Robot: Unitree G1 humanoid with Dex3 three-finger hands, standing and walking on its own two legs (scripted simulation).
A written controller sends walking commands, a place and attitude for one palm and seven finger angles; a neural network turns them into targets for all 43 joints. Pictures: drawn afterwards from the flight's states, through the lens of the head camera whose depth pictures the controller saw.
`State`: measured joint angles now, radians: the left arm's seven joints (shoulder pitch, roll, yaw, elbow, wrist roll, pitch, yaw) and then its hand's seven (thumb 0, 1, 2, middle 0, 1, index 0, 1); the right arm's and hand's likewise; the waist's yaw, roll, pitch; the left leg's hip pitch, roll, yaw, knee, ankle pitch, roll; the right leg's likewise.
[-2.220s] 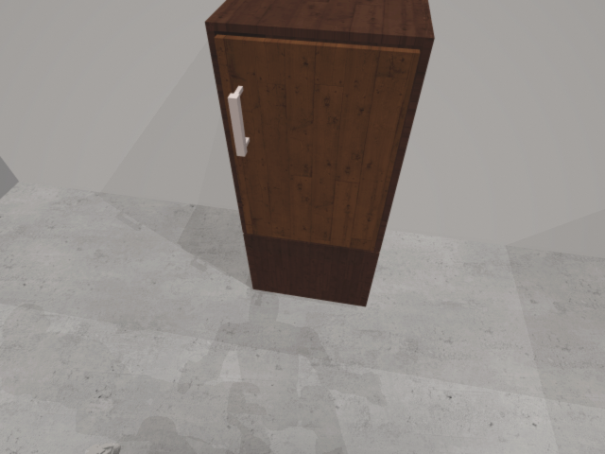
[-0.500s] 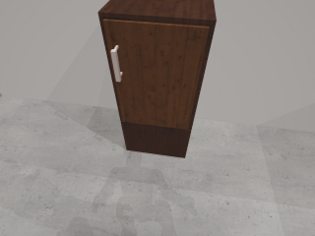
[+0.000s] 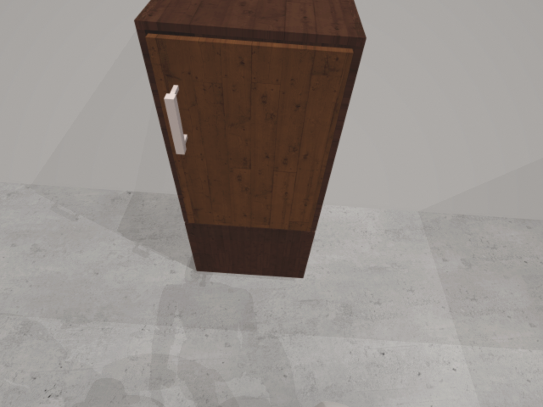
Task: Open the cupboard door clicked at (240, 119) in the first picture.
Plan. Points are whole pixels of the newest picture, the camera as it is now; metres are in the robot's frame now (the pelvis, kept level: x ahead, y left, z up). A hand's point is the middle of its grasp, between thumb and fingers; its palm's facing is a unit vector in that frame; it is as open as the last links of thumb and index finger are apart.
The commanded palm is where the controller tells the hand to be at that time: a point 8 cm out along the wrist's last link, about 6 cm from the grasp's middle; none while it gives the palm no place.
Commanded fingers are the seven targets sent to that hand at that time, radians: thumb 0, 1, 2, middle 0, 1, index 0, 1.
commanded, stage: take the last steps up to it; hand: left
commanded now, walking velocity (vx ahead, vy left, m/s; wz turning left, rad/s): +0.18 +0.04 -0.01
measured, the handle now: (178, 120) +0.68 +0.24 +0.02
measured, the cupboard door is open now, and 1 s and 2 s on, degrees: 0 0 0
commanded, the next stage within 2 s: come to a stop and stand still in 0.08 s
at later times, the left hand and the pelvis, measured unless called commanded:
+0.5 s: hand (167, 384) +0.19 +0.18 -0.17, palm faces +0.04 -0.98 -0.21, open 7.3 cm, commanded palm none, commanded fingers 0.00 0.90 0.90 -0.20 -0.30 -0.20 -0.30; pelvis +0.09 +0.01 -0.01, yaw +1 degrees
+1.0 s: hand out of the picture +0.06 +0.20 -0.17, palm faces +0.01 -0.98 -0.20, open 7.4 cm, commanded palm none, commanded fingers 0.00 0.90 0.90 -0.20 -0.30 -0.20 -0.30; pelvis +0.08 +0.01 +0.00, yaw -1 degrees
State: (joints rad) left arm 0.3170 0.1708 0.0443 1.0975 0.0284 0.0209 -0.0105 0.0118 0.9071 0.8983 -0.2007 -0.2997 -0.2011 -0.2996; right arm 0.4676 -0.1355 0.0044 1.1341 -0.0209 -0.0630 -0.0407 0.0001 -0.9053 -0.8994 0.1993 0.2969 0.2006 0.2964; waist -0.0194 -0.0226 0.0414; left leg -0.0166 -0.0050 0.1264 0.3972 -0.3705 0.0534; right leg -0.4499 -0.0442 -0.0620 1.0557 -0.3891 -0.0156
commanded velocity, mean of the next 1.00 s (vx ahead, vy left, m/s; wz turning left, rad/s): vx -0.05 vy -0.03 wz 0.00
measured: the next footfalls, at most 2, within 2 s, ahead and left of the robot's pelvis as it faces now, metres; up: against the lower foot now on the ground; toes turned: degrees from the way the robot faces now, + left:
right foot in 0.22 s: +0.20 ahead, -0.10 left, +0.00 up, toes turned -8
left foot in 0.58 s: +0.15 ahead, +0.13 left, +0.00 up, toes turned +1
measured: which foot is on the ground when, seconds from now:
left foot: down 0.00-0.24, up 0.26-0.56, down 0.58-1.00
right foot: up 0.00-0.20, down 0.22-0.58, up 0.60-1.00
